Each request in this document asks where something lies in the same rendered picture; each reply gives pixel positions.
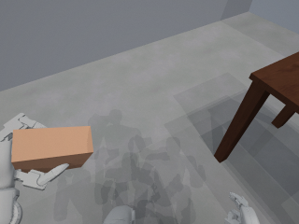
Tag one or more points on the robot left hand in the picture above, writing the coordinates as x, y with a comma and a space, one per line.
8, 175

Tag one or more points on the left robot thigh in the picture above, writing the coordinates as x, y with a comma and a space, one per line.
122, 214

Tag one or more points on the robot right hand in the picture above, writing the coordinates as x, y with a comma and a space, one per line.
246, 216

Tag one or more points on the table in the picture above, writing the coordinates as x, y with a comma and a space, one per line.
281, 79

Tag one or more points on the sponge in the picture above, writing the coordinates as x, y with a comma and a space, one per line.
43, 149

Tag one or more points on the robot left forearm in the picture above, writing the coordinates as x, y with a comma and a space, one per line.
10, 210

